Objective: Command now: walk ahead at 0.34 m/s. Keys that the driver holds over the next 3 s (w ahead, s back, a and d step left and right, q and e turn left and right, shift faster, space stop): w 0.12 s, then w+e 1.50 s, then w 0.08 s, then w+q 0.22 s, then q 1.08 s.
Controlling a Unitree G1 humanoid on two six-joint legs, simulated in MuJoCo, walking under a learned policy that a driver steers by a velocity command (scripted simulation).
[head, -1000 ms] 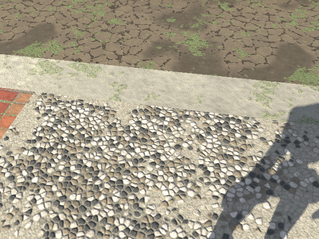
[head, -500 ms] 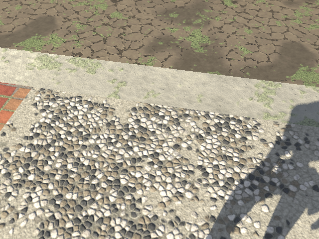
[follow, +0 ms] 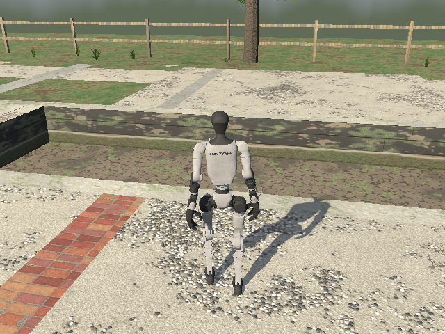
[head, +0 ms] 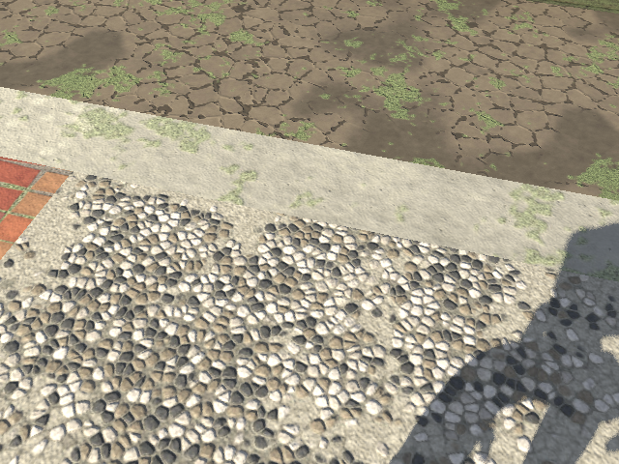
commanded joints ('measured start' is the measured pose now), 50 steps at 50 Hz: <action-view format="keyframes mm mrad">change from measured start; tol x32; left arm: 1 -7 126 25 -33 -6 -24 -3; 21 -490 18 -1 -293 -6 -7 -79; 28 -15 209 87 -183 18 -11 -51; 50 34 226 65 -249 -7 -31 -17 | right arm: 1 -47 -46 -18 -85 15 -38 13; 5 441 -232 -83 45 7 -38 -10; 50 -455 -152 -11 -451 0 -27 24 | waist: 1 -46 -69 194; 5 -207 399 4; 29 68 -189 -205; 50 70 -58 61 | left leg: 1 -42 5 17 -127 80 4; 6 457 371 -702 -591 -323 160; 25 410 230 146 -263 1311 4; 27 328 232 147 108 1170 12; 29 -267 -61 49 822 -131 -38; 50 -341 15 -73 -112 359 -86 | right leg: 1 -138 -259 242 -181 -60 -166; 7 -711 -69 33 810 -31 -67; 26 -245 86 -186 239 192 -170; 29 327 -359 676 -18 101 -450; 36 -182 -165 285 -189 449 -277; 50 107 -144 353 -68 690 -175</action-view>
